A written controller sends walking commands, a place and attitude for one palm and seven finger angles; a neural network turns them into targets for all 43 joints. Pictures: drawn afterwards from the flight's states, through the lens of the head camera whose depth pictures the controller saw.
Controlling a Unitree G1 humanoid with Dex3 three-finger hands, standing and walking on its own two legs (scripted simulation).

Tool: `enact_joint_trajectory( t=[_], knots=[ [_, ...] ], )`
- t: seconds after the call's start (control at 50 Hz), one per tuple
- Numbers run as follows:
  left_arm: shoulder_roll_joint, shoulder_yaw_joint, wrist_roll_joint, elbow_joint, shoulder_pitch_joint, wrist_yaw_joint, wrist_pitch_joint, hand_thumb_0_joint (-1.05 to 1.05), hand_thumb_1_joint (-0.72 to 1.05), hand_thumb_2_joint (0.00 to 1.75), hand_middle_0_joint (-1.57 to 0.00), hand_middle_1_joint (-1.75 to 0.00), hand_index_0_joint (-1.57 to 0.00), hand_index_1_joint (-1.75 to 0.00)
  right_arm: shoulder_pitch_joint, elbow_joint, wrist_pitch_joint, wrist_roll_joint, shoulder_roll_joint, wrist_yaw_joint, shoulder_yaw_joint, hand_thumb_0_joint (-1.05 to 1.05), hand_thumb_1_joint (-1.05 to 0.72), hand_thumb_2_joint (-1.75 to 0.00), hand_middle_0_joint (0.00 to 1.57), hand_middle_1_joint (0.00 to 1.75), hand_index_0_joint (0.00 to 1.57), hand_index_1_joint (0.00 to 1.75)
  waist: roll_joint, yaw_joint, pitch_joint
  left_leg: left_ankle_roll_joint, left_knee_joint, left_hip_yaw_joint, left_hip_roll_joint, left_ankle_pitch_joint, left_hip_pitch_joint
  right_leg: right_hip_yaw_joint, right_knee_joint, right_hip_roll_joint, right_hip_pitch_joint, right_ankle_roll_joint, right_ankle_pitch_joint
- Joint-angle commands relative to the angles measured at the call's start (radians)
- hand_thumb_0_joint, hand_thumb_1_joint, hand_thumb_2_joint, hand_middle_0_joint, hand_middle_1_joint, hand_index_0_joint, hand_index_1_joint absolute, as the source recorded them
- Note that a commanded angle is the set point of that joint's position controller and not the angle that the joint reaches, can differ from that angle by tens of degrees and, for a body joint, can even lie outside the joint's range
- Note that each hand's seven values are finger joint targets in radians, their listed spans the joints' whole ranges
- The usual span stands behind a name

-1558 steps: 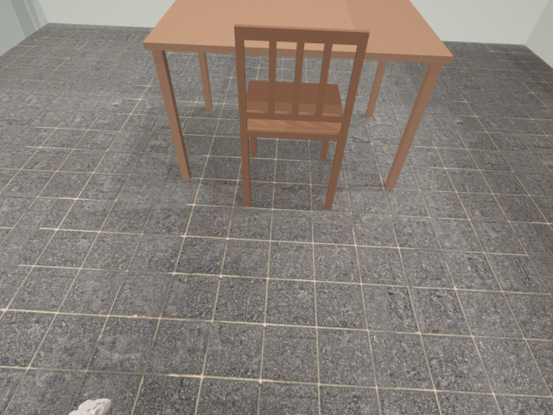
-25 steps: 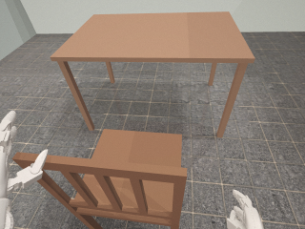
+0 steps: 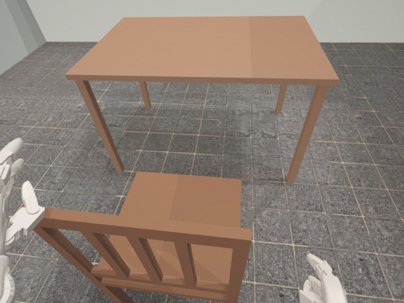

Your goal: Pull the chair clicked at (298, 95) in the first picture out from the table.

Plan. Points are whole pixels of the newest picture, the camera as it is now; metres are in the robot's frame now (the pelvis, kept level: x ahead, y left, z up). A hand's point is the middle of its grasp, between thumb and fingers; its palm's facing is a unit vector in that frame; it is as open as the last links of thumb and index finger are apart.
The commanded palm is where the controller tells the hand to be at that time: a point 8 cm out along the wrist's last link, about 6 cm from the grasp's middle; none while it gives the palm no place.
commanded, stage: step back with the hand held close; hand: left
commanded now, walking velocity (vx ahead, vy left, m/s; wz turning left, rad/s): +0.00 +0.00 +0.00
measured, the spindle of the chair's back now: (147, 259) +0.23 +0.17 -0.10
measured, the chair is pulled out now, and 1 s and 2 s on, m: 0.61 0.61 0.61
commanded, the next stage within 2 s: stop stepping back and stand still in 1.68 s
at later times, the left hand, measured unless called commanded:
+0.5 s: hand (25, 244) +0.15 +0.27 +0.16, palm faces +0.38 -0.74 -0.56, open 7.4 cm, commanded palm +0.09 +0.30 +0.18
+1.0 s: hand out of the picture +0.08 +0.28 +0.17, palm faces +0.49 -0.70 -0.52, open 7.4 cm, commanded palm +0.02 +0.31 +0.18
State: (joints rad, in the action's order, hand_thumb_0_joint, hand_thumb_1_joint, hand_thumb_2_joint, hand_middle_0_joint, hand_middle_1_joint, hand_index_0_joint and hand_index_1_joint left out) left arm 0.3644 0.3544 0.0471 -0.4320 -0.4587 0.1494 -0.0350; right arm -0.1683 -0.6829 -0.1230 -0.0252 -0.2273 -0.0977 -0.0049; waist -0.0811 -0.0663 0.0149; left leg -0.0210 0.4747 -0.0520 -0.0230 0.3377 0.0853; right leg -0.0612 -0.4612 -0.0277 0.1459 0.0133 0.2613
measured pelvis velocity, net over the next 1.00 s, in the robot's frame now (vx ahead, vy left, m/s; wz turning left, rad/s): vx -0.11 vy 0.01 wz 0.04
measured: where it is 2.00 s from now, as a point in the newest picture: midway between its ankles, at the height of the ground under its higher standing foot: outside the picture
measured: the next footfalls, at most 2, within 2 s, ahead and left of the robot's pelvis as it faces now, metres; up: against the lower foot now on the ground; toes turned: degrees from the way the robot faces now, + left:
left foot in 1.50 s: -0.08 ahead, +0.14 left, +0.00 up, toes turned +6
right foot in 1.76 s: -0.17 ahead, -0.17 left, +0.00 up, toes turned +0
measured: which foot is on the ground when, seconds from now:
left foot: down 0.00-1.00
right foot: down 0.00-1.00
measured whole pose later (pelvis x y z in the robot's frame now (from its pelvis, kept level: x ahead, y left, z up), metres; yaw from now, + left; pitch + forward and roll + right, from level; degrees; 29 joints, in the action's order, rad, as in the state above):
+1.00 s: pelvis -0.11 +0.01 -0.02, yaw +2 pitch -1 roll -1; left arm 0.44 0.47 0.01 -0.54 -0.55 0.19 -0.19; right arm -0.24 -0.59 -0.10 -0.02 -0.20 -0.09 0.02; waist 0.00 0.00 0.05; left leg -0.01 0.67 -0.03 -0.03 0.26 0.41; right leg -0.05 -0.56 -0.04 0.41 0.01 0.11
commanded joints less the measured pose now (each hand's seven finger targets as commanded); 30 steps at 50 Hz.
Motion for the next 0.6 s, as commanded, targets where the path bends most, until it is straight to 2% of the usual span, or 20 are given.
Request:
enact_joint_trajectory(
  t=[0.0, 0.02, 0.04, 0.06, 0.08, 0.1, 0.12, 0.14, 0.2, 0.22, 0.28, 0.32, 0.34, 0.4, 0.44, 0.46, 0.5, 0.52, 0.54, 0.58],
  knots=[
    [0.177, 0.121, 0.004, -0.147, 0.081, 0.019, -0.054, 0.0, 0.9, 0.9, -0.2, -0.3, -0.2, -0.3, 0.133, 0.159, -0.05, -0.002, -0.105, -0.006, 0.035, 0.0, -0.9, -0.9, 0.2, 0.3, 0.2, 0.3, 0.053, 0.004, -0.074, 0.034, -0.062, 0.024, -0.04, -0.35, 0.059, -0.003, 0.043, -0.045, -0.061, -0.038, -0.275],
    [0.172, 0.117, 0.005, -0.143, 0.094, 0.015, -0.05, 0.0, 0.9, 0.9, -0.2, -0.3, -0.2, -0.3, 0.141, 0.16, -0.048, -0.005, -0.109, -0.005, 0.034, 0.0, -0.9, -0.9, 0.2, 0.3, 0.2, 0.3, 0.009, 0.009, -0.072, 0.032, -0.067, 0.024, -0.038, -0.327, 0.063, 0.005, 0.051, -0.046, -0.059, -0.039, -0.252],
    [0.103, 0.04, 0.002, -0.172, 0.058, 0.005, -0.054, 0.0, 0.9, 0.9, -0.2, -0.3, -0.2, -0.3, 0.143, 0.174, -0.052, -0.002, -0.096, 0.0, 0.027, 0.0, -0.9, -0.9, 0.2, 0.3, 0.2, 0.3, 0.03, 0.007, -0.051, 0.033, -0.07, 0.021, -0.038, -0.323, 0.068, -0.002, 0.053, -0.047, -0.048, -0.038, -0.241],
    [0.277, 0.206, 0.016, -0.27, 0.209, 0.011, -0.107, 0.0, 0.9, 0.9, -0.2, -0.3, -0.2, -0.3, 0.106, 0.199, -0.022, -0.009, -0.131, -0.002, 0.045, 0.0, -0.9, -0.9, 0.2, 0.3, 0.2, 0.3, 0.019, 0.049, 0.039, 0.05, -0.05, 0.001, -0.056, -0.289, 0.115, 0.13, 0.105, -0.081, 0.037, -0.052, -0.345],
    [0.208, 0.163, 0.007, -0.179, 0.128, 0.005, -0.111, 0.0, 0.9, 0.9, -0.2, -0.3, -0.2, -0.3, 0.103, 0.176, -0.008, -0.003, -0.12, -0.002, 0.049, 0.0, -0.9, -0.9, 0.2, 0.3, 0.2, 0.3, 0.033, 0.058, 0.009, 0.046, -0.046, -0.008, -0.054, -0.291, 0.104, 0.121, 0.093, -0.101, 0.009, -0.06, -0.383],
    [0.179, 0.134, 0.003, -0.162, 0.079, 0.002, -0.107, 0.0, 0.9, 0.9, -0.2, -0.3, -0.2, -0.3, 0.112, 0.186, 0.004, 0.0, -0.118, 0.001, 0.05, 0.0, -0.9, -0.9, 0.2, 0.3, 0.2, 0.3, 0.043, 0.056, 0.003, 0.045, -0.049, -0.008, -0.054, -0.32, 0.094, 0.118, 0.084, -0.104, 0.01, -0.055, -0.404],
    [0.201, 0.155, 0.002, -0.201, 0.087, 0.002, -0.113, 0.0, 0.9, 0.9, -0.2, -0.3, -0.2, -0.3, 0.112, 0.197, 0.011, -0.001, -0.124, 0.003, 0.051, 0.0, -0.9, -0.9, 0.2, 0.3, 0.2, 0.3, 0.01, 0.056, -0.037, 0.044, -0.059, -0.005, -0.057, -0.345, 0.084, 0.123, 0.071, -0.105, -0.012, -0.054, -0.423],
    [0.175, 0.141, 0.0, -0.187, 0.035, 0.001, -0.117, 0.0, 0.9, 0.9, -0.2, -0.3, -0.2, -0.3, 0.112, 0.202, 0.021, 0.003, -0.114, 0.002, 0.049, 0.0, -0.9, -0.9, 0.2, 0.3, 0.2, 0.3, 0.001, 0.053, -0.064, 0.044, -0.062, -0.007, -0.064, -0.394, 0.074, 0.102, 0.052, -0.105, -0.033, -0.049, -0.433],
    [0.183, 0.156, -0.006, -0.22, -0.05, 0.009, -0.122, 0.0, 0.9, 0.9, -0.2, -0.3, -0.2, -0.3, 0.117, 0.229, 0.051, 0.004, -0.11, 0.003, 0.057, 0.0, -0.9, -0.9, 0.2, 0.3, 0.2, 0.3, 0.006, 0.046, -0.146, 0.043, -0.059, -0.016, -0.084, -0.516, 0.059, 0.083, 0.015, -0.101, -0.064, -0.04, -0.454],
    [0.204, 0.181, -0.005, -0.225, -0.072, 0.013, -0.124, 0.0, 0.9, 0.9, -0.2, -0.3, -0.2, -0.3, 0.126, 0.227, 0.055, 0.0, -0.106, 0.001, 0.061, 0.0, -0.9, -0.9, 0.2, 0.3, 0.2, 0.3, -0.018, 0.047, -0.167, 0.047, -0.064, -0.018, -0.087, -0.533, 0.055, 0.081, 0.005, -0.102, -0.069, -0.038, -0.45],
    [0.211, 0.199, -0.004, -0.246, -0.131, 0.021, -0.128, 0.0, 0.9, 0.9, -0.2, -0.3, -0.2, -0.3, 0.122, 0.248, 0.072, -0.004, -0.094, -0.001, 0.068, 0.0, -0.9, -0.9, 0.2, 0.3, 0.2, 0.3, 0.039, 0.044, -0.197, 0.043, -0.046, -0.024, -0.097, -0.539, 0.082, 0.076, -0.012, -0.104, -0.07, -0.034, -0.44],
    [0.25, 0.235, -0.003, -0.26, -0.134, 0.03, -0.133, 0.0, 0.9, 0.9, -0.2, -0.3, -0.2, -0.3, 0.123, 0.243, 0.075, -0.01, -0.092, -0.006, 0.077, 0.0, -0.9, -0.9, 0.2, 0.3, 0.2, 0.3, 0.026, 0.047, -0.205, 0.046, -0.052, -0.031, -0.1, -0.491, 0.113, 0.078, -0.02, -0.11, -0.072, -0.034, -0.419],
    [0.227, 0.222, 0.0, -0.245, -0.156, 0.033, -0.133, 0.0, 0.9, 0.9, -0.2, -0.3, -0.2, -0.3, 0.118, 0.25, 0.076, -0.01, -0.083, -0.008, 0.072, 0.0, -0.9, -0.9, 0.2, 0.3, 0.2, 0.3, 0.039, 0.046, -0.2, 0.045, -0.047, -0.031, -0.099, -0.467, 0.126, 0.075, -0.022, -0.111, -0.066, -0.032, -0.404],
    [0.222, 0.211, 0.001, -0.25, -0.138, 0.038, -0.135, 0.0, 0.9, 0.9, -0.2, -0.3, -0.2, -0.3, 0.105, 0.249, 0.071, -0.011, -0.09, -0.014, 0.077, 0.0, -0.9, -0.9, 0.2, 0.3, 0.2, 0.3, 0.052, 0.049, -0.172, 0.043, -0.038, -0.038, -0.094, -0.353, 0.182, 0.09, -0.014, -0.112, -0.033, -0.033, -0.352],
    [0.211, 0.198, 0.0, -0.234, -0.133, 0.043, -0.135, 0.0, 0.9, 0.9, -0.2, -0.3, -0.2, -0.3, 0.1, 0.241, 0.063, -0.01, -0.09, -0.019, 0.074, 0.0, -0.9, -0.9, 0.2, 0.3, 0.2, 0.3, 0.029, 0.051, -0.148, 0.048, -0.05, -0.043, -0.094, -0.258, 0.216, 0.096, -0.006, -0.109, -0.011, -0.031, -0.279],
    [0.211, 0.194, -0.003, -0.227, -0.12, 0.046, -0.133, 0.0, 0.9, 0.9, -0.2, -0.3, -0.2, -0.3, 0.096, 0.242, 0.061, -0.01, -0.093, -0.02, 0.075, 0.0, -0.9, -0.9, 0.2, 0.3, 0.2, 0.3, 0.047, 0.051, -0.132, 0.048, -0.047, -0.045, -0.089, -0.209, 0.237, 0.106, 0.005, -0.106, 0.008, -0.03, -0.239],
    [0.205, 0.177, -0.008, -0.23, -0.083, 0.049, -0.133, 0.0, 0.9, 0.9, -0.2, -0.3, -0.2, -0.3, 0.084, 0.24, 0.053, -0.007, -0.099, -0.02, 0.072, 0.0, -0.9, -0.9, 0.2, 0.3, 0.2, 0.3, 0.065, 0.052, -0.092, 0.05, -0.037, -0.045, -0.072, -0.082, 0.277, 0.13, 0.043, -0.112, 0.055, -0.033, -0.112],
    [0.225, 0.183, -0.012, -0.24, -0.055, 0.052, -0.136, 0.0, 0.9, 0.9, -0.2, -0.3, -0.2, -0.3, 0.079, 0.232, 0.048, -0.008, -0.103, -0.023, 0.075, 0.0, -0.9, -0.9, 0.2, 0.3, 0.2, 0.3, 0.049, 0.056, -0.075, 0.055, -0.043, -0.04, -0.068, -0.006, 0.289, 0.145, 0.064, -0.117, 0.076, -0.037, -0.05],
    [0.207, 0.169, -0.015, -0.23, -0.051, 0.054, -0.138, 0.0, 0.9, 0.9, -0.2, -0.3, -0.2, -0.3, 0.07, 0.237, 0.044, -0.005, -0.1, -0.024, 0.068, 0.0, -0.9, -0.9, 0.2, 0.3, 0.2, 0.3, 0.063, 0.056, -0.056, 0.055, -0.041, -0.041, -0.06, 0.065, 0.305, 0.153, 0.084, -0.117, 0.102, -0.037, 0.036],
    [0.22, 0.174, -0.023, -0.235, -0.023, 0.06, -0.144, 0.0, 0.9, 0.9, -0.2, -0.3, -0.2, -0.3, 0.063, 0.243, 0.034, 0.0, -0.106, -0.021, 0.064, 0.0, -0.9, -0.9, 0.2, 0.3, 0.2, 0.3, 0.083, 0.056, -0.028, 0.059, -0.037, -0.046, -0.052, 0.159, 0.346, 0.161, 0.116, -0.117, 0.14, -0.036, 0.182]
  ],
)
